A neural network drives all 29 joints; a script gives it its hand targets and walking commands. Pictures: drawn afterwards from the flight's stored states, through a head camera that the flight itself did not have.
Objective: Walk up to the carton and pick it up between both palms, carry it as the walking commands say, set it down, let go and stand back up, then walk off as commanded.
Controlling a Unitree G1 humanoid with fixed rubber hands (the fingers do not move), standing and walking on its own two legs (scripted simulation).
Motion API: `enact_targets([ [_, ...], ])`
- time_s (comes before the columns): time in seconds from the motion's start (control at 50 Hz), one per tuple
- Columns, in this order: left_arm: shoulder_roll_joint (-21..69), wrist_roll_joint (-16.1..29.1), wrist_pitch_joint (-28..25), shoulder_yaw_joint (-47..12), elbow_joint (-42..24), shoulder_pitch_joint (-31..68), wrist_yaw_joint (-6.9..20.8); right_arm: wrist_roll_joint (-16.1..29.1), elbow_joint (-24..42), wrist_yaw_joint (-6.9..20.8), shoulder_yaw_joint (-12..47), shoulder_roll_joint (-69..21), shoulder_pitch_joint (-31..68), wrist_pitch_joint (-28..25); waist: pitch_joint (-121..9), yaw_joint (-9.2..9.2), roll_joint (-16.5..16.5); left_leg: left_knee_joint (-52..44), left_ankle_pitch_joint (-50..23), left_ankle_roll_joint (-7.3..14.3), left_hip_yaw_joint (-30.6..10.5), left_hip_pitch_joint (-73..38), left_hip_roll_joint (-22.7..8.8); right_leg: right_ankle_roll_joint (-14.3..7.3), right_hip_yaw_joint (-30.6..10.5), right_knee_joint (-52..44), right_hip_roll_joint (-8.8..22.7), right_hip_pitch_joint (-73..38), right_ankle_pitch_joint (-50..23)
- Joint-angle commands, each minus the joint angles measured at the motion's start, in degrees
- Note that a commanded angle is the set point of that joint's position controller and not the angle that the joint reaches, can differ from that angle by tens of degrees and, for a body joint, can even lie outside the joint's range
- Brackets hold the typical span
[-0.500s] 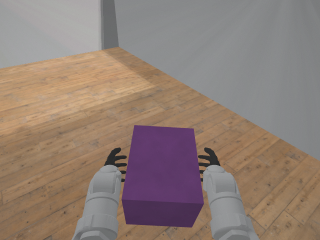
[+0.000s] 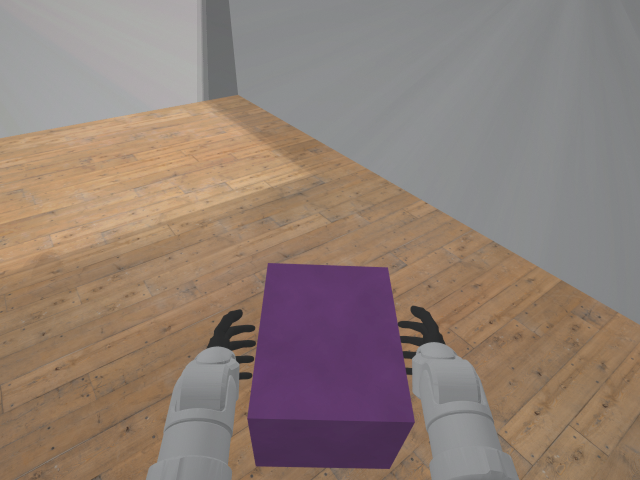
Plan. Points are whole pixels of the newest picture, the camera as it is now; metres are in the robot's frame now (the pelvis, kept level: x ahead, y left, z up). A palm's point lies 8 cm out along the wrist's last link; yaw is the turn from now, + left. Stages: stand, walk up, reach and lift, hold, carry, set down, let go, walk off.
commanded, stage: reach and lift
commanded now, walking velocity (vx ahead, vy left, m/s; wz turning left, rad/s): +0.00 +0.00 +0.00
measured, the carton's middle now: (325, 360) +0.34 +0.00 -0.03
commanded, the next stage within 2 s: hold in 0.38 s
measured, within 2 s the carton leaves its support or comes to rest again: neither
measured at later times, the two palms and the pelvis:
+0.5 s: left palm (220, 370) +0.27 +0.14 +0.04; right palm (437, 371) +0.28 -0.14 +0.04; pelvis -0.01 +0.00 +0.00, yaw +0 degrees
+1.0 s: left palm (222, 370) +0.27 +0.14 +0.04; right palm (439, 371) +0.28 -0.14 +0.04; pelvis -0.01 +0.00 +0.00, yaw +0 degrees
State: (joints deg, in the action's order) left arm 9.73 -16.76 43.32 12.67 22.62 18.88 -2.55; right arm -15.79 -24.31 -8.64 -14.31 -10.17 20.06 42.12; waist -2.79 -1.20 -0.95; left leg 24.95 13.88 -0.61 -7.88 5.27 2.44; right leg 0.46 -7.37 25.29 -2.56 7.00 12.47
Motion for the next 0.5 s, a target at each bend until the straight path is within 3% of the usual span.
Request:
enact_targets([
  [0.0, 58.93, 19.24, -3.80, -31.98, -6.56, 37.04, 16.50, 18.10, 2.59, 21.47, 31.58, -62.55, 30.87, -1.90, -15.87, 0.53, 1.77, -3.22, -14.75, 0.04, 2.66, -3.31, 2.27, 1.08, 2.55, -2.84, -1.76, -5.42, -14.91],
  [0.14, 59.80, 19.89, -3.46, -32.29, -6.69, 34.86, 16.26, 18.86, 5.17, 21.83, 32.97, -61.98, 31.02, -1.45, -14.24, 0.08, -0.03, -3.51, -13.22, 0.51, 2.45, -2.92, 1.97, 1.07, 2.69, -3.09, -1.95, -4.58, -12.10],
  [0.2, 59.04, 19.84, -3.36, -32.71, -7.71, 36.63, 16.23, 18.16, 3.13, 22.06, 31.60, -61.29, 29.66, -1.27, -12.78, 1.08, 1.75, -3.60, -11.07, 0.32, 2.40, -2.64, 2.03, 0.58, 2.72, -3.26, -1.90, -3.25, -9.66],
  [0.24, 59.24, 19.37, -3.48, -32.36, -6.79, 35.96, 16.25, 18.72, 4.77, 22.22, 33.00, -61.52, 32.27, -1.55, -14.19, 0.02, 0.95, -3.68, -9.70, 0.38, 2.55, -1.75, 2.04, 0.79, 2.98, -3.02, -1.90, -4.51, -8.79],
  [0.3, 59.42, 19.68, -3.54, -31.58, -5.66, 37.32, 16.40, 18.69, 3.66, 22.31, 32.36, -61.31, 32.76, -1.47, -11.78, 0.38, -0.20, -3.74, -6.74, 0.70, 2.31, -1.36, 1.63, 0.63, 2.91, -3.19, -1.79, -2.15, -4.98],
  [0.34, 60.07, 19.42, -3.55, -31.25, -4.85, 36.50, 16.48, 19.17, 4.42, 22.32, 32.57, -61.52, 34.16, -1.82, -13.36, -0.13, 0.95, -3.37, -7.62, 0.70, 2.32, -1.03, 1.81, 0.59, 2.92, -2.87, -1.64, -3.20, -6.13],
  [0.42, 60.88, 18.76, -3.27, -30.69, -3.68, 37.45, 16.36, 18.08, 2.02, 22.46, 30.57, -61.59, 33.62, -1.59, -12.24, 0.68, 2.18, -3.65, -5.57, 0.37, 2.25, -0.05, 1.80, 0.11, 3.28, -3.04, -1.85, -2.52, -4.05],
  [0.46, 60.54, 19.67, -3.91, -30.94, -5.42, 39.56, 16.36, 18.01, 1.76, 22.70, 30.67, -61.77, 33.76, -1.59, -13.88, 0.83, -0.32, -3.56, -5.61, 0.58, 2.09, -1.32, 1.42, 0.32, 3.24, -2.86, -2.09, -1.77, -3.79],
  [0.48, 61.23, 19.14, -3.73, -30.20, -3.66, 39.23, 16.44, 18.05, 1.79, 22.61, 30.39, -61.80, 34.91, -1.63, -12.60, 0.61, 0.73, -3.77, -4.04, 0.52, 2.14, 0.25, 1.61, 0.18, 3.48, -2.82, -2.04, -1.95, -2.48],
])
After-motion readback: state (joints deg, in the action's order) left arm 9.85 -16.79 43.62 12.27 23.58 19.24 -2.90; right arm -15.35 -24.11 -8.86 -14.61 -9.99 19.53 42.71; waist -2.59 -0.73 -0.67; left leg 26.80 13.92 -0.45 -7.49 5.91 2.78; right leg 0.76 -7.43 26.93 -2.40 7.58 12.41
